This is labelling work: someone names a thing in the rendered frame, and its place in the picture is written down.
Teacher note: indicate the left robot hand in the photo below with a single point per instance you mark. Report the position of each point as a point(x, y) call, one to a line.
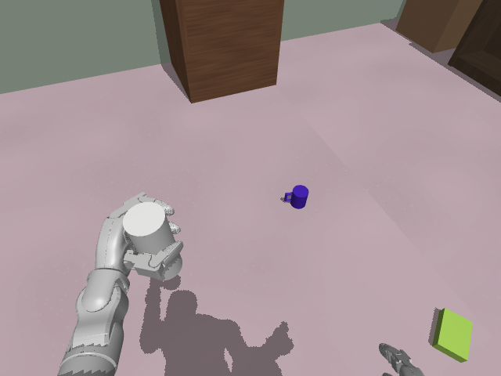
point(115, 249)

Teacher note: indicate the right robot hand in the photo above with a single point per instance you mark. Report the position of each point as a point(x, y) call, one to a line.
point(399, 360)

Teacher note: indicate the left robot arm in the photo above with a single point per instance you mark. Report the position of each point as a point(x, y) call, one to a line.
point(95, 346)

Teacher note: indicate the bookshelf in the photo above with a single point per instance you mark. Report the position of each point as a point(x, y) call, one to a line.
point(478, 55)

